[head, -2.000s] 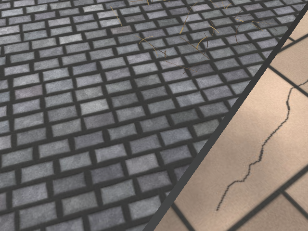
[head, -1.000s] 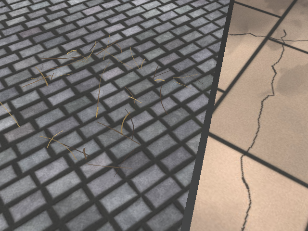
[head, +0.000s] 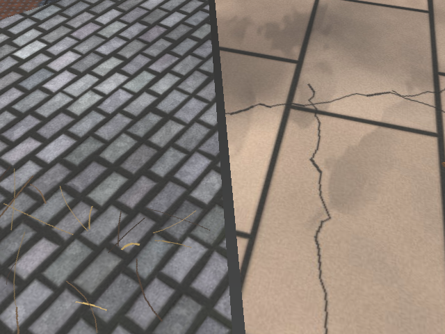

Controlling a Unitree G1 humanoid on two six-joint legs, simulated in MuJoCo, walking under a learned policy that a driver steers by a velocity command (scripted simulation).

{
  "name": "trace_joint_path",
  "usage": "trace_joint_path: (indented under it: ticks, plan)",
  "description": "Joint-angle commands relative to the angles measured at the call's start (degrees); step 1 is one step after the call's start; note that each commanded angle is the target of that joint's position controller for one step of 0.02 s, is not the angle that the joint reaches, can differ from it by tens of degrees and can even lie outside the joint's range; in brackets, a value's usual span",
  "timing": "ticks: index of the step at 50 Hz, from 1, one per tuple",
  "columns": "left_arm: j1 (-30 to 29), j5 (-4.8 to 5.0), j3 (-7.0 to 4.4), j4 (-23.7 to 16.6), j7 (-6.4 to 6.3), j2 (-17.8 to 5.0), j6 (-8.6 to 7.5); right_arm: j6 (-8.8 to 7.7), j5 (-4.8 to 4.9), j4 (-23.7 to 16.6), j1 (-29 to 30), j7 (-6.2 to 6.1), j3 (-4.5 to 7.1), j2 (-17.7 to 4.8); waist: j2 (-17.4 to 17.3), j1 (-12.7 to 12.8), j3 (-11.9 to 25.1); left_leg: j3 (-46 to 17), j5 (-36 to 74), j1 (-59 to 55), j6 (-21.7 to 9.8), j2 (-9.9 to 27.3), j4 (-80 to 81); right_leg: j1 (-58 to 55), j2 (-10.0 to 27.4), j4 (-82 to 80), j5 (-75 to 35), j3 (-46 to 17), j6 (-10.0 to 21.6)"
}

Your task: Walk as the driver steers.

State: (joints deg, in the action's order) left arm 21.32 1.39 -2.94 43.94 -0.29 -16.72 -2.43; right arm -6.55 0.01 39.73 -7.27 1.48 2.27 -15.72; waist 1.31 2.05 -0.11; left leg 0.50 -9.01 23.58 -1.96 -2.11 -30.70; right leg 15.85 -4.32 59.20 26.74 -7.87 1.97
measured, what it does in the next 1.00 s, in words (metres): walks ahead, turning left: right foot, then left foot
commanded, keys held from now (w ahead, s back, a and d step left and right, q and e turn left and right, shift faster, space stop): w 0.38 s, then w+q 0.62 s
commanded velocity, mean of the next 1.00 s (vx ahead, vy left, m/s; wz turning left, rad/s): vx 0.50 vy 0.00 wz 0.20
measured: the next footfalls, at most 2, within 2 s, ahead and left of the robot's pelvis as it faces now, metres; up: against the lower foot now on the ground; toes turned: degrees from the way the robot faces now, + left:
right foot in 0.42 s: +0.39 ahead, -0.15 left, +0.00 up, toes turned -1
left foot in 0.96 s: +0.65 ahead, +0.13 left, +0.00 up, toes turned +18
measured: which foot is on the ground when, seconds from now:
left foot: down 0.00-0.44, up 0.46-0.94, down 0.96-1.00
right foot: up 0.00-0.40, down 0.42-0.98, up 1.00-1.00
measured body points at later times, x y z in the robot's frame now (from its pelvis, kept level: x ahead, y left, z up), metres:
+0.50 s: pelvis +0.27 -0.05 +0.00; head +0.30 -0.06 +0.45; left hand +0.49 +0.19 -0.07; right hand +0.27 -0.33 -0.13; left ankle +0.10 +0.10 -0.66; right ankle +0.35 -0.15 -0.73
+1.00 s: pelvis +0.53 +0.01 -0.01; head +0.57 +0.03 +0.43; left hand +0.48 +0.30 -0.15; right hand +0.80 -0.17 -0.10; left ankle +0.62 +0.12 -0.73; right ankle +0.37 -0.15 -0.69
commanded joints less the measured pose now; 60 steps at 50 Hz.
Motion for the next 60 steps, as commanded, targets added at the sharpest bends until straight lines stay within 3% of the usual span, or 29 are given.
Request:
trace_joint_path:
  ticks: [1, 3, 5, 8, 11, 17, 19, 20, 21, 22, 23, 24, 25, 27, 28, 32, 38, 43, 46, 48, 49, 50, 51, 52, 53, 54, 55, 57, 60]
  plan:
    - [-6.36, -0.66, -1.45, -6.83, 0.12, -7.2, -1.7, 0.82, -0.12, -0.11, -9.29, -0.19, 2.14, -6.98, -3.82, -5.43, 0.45, -26.97, -10.93, -23.3, -11.13, 18.31, 16.7, 28.22, 7.02, 10.0, -5.05, 1.45, -0.18]
    - [-5.0, -0.88, -1.49, -6.36, 0.31, -5.53, -1.48, 0.54, -0.68, -0.03, -7.15, -0.14, 1.6, -5.66, -6.84, -2.79, -0.55, -21.35, -2.52, -16.78, -10.67, 15.34, 19.14, 22.96, 9.57, 5.0, -8.81, 2.16, -0.65]
    - [-4.54, -0.94, -1.13, -5.91, 0.34, -3.73, -1.17, 0.23, -0.15, 0.7, -7.49, -0.16, 1.78, -6.26, -7.29, -2.14, 0.02, -16.72, 3.61, -15.05, -11.17, 14.1, 20.71, 21.61, 9.91, 1.37, -10.76, 3.68, -1.36]
    - [-9.92, -1.46, -0.44, -7.41, 0.37, -2.3, -1.48, 0.37, 0.3, 2.12, -9.0, -0.58, 2.41, -8.5, -5.46, -3.32, -0.71, -12.07, 10.66, -15.43, -11.37, 13.86, 22.21, 22.65, 10.51, -9.07, -18.53, 4.67, -2.48]
    - [-15.51, -1.17, 0.04, -8.37, 0.94, -1.25, -2.06, 0.93, 0.83, 3.61, -11.19, -0.91, 2.55, -9.41, -5.29, -5.33, -1.37, -7.73, 11.6, -15.51, -9.73, 12.19, 22.36, 19.5, 9.25, -19.78, -27.59, 5.99, -2.64]
    - [-23.45, -0.35, -0.2, -11.2, 2.48, -2.37, -2.85, 2.47, 1.44, 6.99, -16.17, -1.27, 2.86, -10.58, -5.69, -6.97, -3.42, -8.49, 12.72, -22.95, -8.36, 15.8, 19.14, 18.25, 7.23, -28.93, -26.8, 6.49, -0.65]
    - [-21.31, -0.49, -0.75, -10.9, 2.7, -3.74, -3.07, 3.09, 1.46, 7.42, -15.67, -1.59, 3.18, -11.49, -6.41, -4.9, -2.04, -8.34, 20.24, -25.34, -7.22, 16.43, 15.38, 13.82, 6.05, -30.84, -22.91, 7.42, 0.93]
    - [-16.85, -0.8, -1.55, -9.77, 2.47, -5.06, -3.2, 3.35, 1.63, 7.43, -14.97, -1.71, 3.14, -11.6, -6.2, -1.97, 0.58, -7.3, 28.54, -24.27, -6.19, 14.96, 9.8, 5.88, 4.65, -32.99, -22.92, 8.63, 2.17]
    - [-8.42, -1.14, -2.94, -7.5, 1.92, -7.8, -3.21, 3.43, 1.36, 7.19, -14.79, -1.76, 2.56, -10.36, -5.1, 2.09, 6.34, -5.48, 30.75, -19.92, -4.6, 11.98, -0.17, -7.45, 5.37, -33.01, -24.34, 8.12, 3.98]
    - [2.66, -2.01, -4.15, -5.93, 1.16, -12.46, -3.0, 3.15, -0.3, 5.2, -14.32, -1.8, 1.08, -6.81, 2.01, 6.11, 15.98, -3.12, 13.63, -7.4, -2.29, 7.94, -18.58, -25.76, 17.45, -30.5, -26.85, -4.61, 7.92]
    - [3.94, -1.8, -4.5, -4.89, 1.44, -14.7, -2.5, 2.13, 0.55, 4.96, -22.06, -1.54, -0.52, -1.26, 16.59, 2.33, 22.56, -3.31, -23.7, 12.89, 0.48, -0.39, -35.59, -40.48, 28.57, -36.24, -14.29, -28.15, 15.4]
    - [3.69, -1.37, -3.15, -5.23, 1.33, -9.02, -2.33, 1.58, 1.87, 5.82, -18.08, -1.42, 1.12, -7.89, 9.07, 4.88, 18.13, -8.92, -23.9, 18.42, 0.26, 2.33, -41.47, -36.16, 26.91, -39.72, -6.1, -28.71, 13.23]
    - [0.22, -1.17, -2.42, -5.13, 1.14, -7.29, -2.42, 1.32, 2.67, 4.16, -13.04, -1.28, 1.96, -9.91, 6.63, 4.29, 10.12, -7.99, -18.4, 20.78, -0.01, 4.52, -41.71, -28.92, 25.23, -41.31, -7.66, -20.26, 11.02]
    - [-6.39, -1.72, -1.57, -5.1, 1.39, -4.6, -2.83, 1.9, 1.54, 3.74, -9.98, -1.58, 2.16, -8.35, 2.77, 0.76, 2.88, -6.67, -10.33, 17.14, 0.79, 8.1, -37.3, -16.03, 20.98, -45.64, -15.63, -10.05, 9.52]
    - [-7.86, -2.16, -1.53, -4.73, 1.43, -4.22, -3.34, 2.59, 1.6, 4.0, -11.52, -1.54, 2.2, -7.25, 5.03, -1.07, 2.15, -6.98, -8.05, 13.58, 1.22, 9.43, -36.34, -11.88, 20.11, -47.56, -18.63, -6.66, 9.41]
    - [-9.47, -2.25, -2.14, -2.34, 1.18, -4.53, -4.69, 4.69, 1.61, 3.61, -10.62, -1.79, 2.14, -4.49, 2.85, -2.88, -0.99, -7.41, -2.35, 14.25, 2.69, 10.06, -32.53, -7.22, 19.27, -51.75, -27.35, 3.03, 9.65]
    - [-7.27, -1.98, -2.8, 0.38, -0.01, -6.93, -3.97, 4.09, 1.17, 0.43, -1.17, -0.09, 1.44, -2.67, 0.92, 0.14, -3.67, -3.39, 12.9, 14.41, 2.07, 8.86, -14.13, -10.2, 17.5, -52.79, -31.82, 13.96, 7.57]
    - [-2.98, -0.69, -3.58, 3.12, -0.34, -8.97, -1.98, 4.16, 1.23, -4.17, 6.42, 1.6, 1.14, -2.6, 0.47, 2.38, -5.83, 0.27, 8.33, 17.43, -0.61, 7.67, -6.45, -20.42, 20.72, -49.08, -37.67, 16.94, 6.49]
    - [-4.24, -0.15, -4.2, 3.01, -0.89, -11.23, -0.68, 4.59, 1.16, -5.26, 3.53, 2.13, 2.41, -4.94, 3.29, -1.0, -1.81, 5.03, -0.25, 9.28, -3.73, 2.9, -5.86, -23.49, 20.88, -38.95, -62.42, 19.37, 4.56]
    - [-5.99, 0.18, -4.1, 2.49, -1.35, -11.65, 0.07, 4.91, 1.37, -2.09, -10.77, 1.39, 5.23, -9.58, 2.62, -9.31, 5.99, 6.13, 1.02, -11.01, -7.37, -1.78, -1.53, -17.49, 18.08, -18.99, -67.3, 21.5, 1.97]
    - [-4.79, -1.22, -3.02, 1.41, -1.43, -9.05, -0.47, 5.59, 1.45, -0.36, -18.96, 0.05, 7.11, -14.79, -4.82, -12.04, 11.26, -7.02, 2.08, -28.49, -10.9, 5.76, 0.04, -2.72, 15.15, -1.02, -46.28, 21.55, -0.69]
    - [-1.31, -2.17, -0.72, -1.85, -0.67, -1.84, -2.24, 5.1, 1.81, -2.06, -14.7, -0.15, 7.4, -19.12, -17.99, -4.99, 16.21, -41.61, -7.62, -44.85, -22.63, 19.58, 8.61, 22.25, 1.34, 19.81, 4.29, 14.59, -4.27]
    - [-6.04, -0.43, -1.5, -2.29, 0.45, -6.85, -4.66, 4.34, 1.22, -3.12, -15.99, 0.27, 5.82, -14.27, -10.07, -9.0, 20.65, -47.11, -11.46, -46.37, -22.22, 21.38, 14.04, 27.99, 3.31, 23.34, 5.44, 1.78, -2.81]
    - [-9.94, 1.58, -1.75, -3.39, 1.03, -8.1, -5.62, 3.66, 0.68, -2.49, -14.72, 0.28, 4.83, -10.74, -7.25, -8.94, 13.3, -37.42, -8.0, -40.77, -19.17, 19.82, 13.97, 30.44, 6.18, 21.13, 1.0, 2.31, -1.29]
    - [-10.22, 0.97, -1.46, -3.1, 0.78, -7.0, -5.94, 3.14, 0.76, -2.35, -11.46, 0.39, 4.26, -9.1, -1.67, -5.92, 7.32, -29.6, -0.64, -31.54, -16.68, 17.16, 13.9, 28.27, 9.05, 14.74, -3.62, 2.96, -0.77]
    - [-11.14, -0.78, -1.8, -2.05, 0.24, -7.03, -5.47, 2.94, 0.56, -2.7, -7.86, 0.27, 3.37, -6.19, -0.07, -4.29, 4.53, -23.41, 5.43, -25.23, -14.11, 14.43, 14.79, 24.67, 11.22, 9.38, -6.54, 3.66, -0.64]
    - [-9.06, -1.01, -1.98, -1.81, 0.38, -7.16, -4.78, 2.77, -0.3, -3.48, -6.15, -0.02, 3.12, -6.25, -3.82, -2.25, 3.99, -21.98, 11.46, -20.33, -14.92, 14.47, 15.74, 20.85, 12.06, 8.16, -8.29, 3.31, -1.24]
    - [-6.25, -1.41, -1.97, -0.62, 0.54, -6.2, -3.43, 2.24, -0.12, -2.99, -5.87, -0.17, 3.06, -6.46, -3.91, -0.82, 3.78, -17.52, 18.51, -16.19, -15.13, 13.58, 17.6, 17.79, 12.47, 4.65, -9.94, 4.27, -2.81]
    - [-10.41, -1.21, -1.27, -1.14, 0.36, -4.42, -2.06, 1.61, -0.17, -1.32, -7.5, -0.81, 3.26, -7.91, -3.18, -2.16, 0.74, -11.37, 20.28, -14.27, -13.78, 12.61, 20.57, 21.28, 13.18, -2.94, -18.01, 5.31, -4.4]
